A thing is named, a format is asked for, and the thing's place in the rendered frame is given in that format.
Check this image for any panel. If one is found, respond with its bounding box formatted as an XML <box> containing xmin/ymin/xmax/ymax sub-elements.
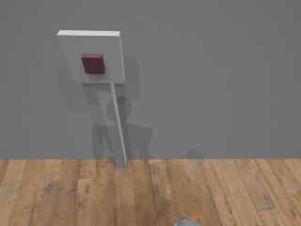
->
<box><xmin>57</xmin><ymin>30</ymin><xmax>127</xmax><ymax>168</ymax></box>

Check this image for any button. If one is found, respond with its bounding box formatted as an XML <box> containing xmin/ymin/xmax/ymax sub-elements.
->
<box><xmin>81</xmin><ymin>54</ymin><xmax>105</xmax><ymax>74</ymax></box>

